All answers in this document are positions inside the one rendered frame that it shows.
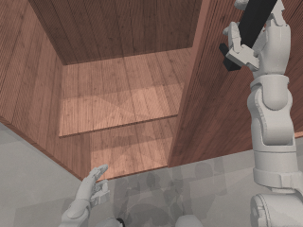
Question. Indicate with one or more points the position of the handle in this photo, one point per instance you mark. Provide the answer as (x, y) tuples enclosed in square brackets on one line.
[(252, 22)]

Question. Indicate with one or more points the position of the right robot thigh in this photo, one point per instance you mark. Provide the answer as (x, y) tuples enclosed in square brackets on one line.
[(188, 221)]

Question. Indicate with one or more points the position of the right robot upper arm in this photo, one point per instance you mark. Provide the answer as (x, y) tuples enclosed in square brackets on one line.
[(276, 210)]

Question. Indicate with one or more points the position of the robot right hand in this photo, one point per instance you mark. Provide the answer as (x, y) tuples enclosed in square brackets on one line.
[(273, 46)]

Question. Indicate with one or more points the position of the right robot forearm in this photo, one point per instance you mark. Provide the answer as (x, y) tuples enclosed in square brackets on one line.
[(272, 132)]

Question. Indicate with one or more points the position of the left robot forearm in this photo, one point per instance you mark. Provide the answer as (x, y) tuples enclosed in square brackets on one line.
[(77, 214)]

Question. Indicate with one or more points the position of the robot left hand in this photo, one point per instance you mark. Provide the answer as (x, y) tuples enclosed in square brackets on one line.
[(89, 190)]

